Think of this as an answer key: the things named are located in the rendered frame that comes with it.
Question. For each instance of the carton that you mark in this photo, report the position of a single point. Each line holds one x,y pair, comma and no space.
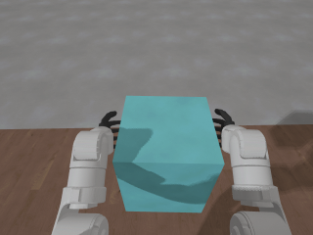
167,156

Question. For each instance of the robot right upper arm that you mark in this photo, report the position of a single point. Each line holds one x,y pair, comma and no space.
257,223

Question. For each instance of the left robot hand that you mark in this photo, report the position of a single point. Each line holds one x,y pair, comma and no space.
106,123

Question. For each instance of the robot left forearm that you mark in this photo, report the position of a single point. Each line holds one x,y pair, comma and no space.
86,179

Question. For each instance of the robot left upper arm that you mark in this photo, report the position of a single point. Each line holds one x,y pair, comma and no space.
80,223

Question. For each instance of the right robot hand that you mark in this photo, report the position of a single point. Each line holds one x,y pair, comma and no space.
227,121

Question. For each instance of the robot right forearm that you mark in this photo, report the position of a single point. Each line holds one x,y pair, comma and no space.
253,183

